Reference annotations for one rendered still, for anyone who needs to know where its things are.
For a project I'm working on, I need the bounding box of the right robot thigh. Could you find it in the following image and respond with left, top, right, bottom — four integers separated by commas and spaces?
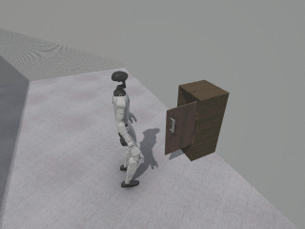
119, 135, 139, 165

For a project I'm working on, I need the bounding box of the left robot hand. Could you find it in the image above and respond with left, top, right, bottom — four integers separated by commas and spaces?
129, 113, 137, 124

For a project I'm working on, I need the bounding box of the robot torso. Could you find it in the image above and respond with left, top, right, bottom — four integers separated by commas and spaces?
112, 89, 130, 137

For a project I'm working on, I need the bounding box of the cupboard door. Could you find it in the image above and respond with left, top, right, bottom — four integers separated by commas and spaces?
164, 101, 198, 156

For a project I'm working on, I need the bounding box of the handle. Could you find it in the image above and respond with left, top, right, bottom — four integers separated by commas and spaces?
170, 118, 175, 133

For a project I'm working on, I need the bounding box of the right robot upper arm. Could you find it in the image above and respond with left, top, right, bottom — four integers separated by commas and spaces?
115, 97, 126, 129

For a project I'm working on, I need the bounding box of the right robot hand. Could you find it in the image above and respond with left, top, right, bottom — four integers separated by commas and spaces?
131, 146, 145, 163

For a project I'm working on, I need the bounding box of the right robot forearm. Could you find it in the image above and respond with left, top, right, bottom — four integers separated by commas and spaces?
118, 123, 135, 149

